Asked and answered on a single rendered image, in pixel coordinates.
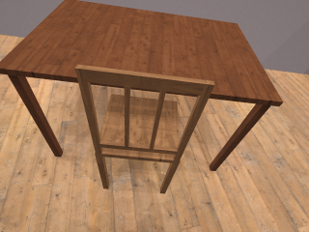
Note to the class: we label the chair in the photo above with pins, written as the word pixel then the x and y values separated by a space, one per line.
pixel 136 128

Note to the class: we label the table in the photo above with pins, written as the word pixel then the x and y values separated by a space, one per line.
pixel 121 38

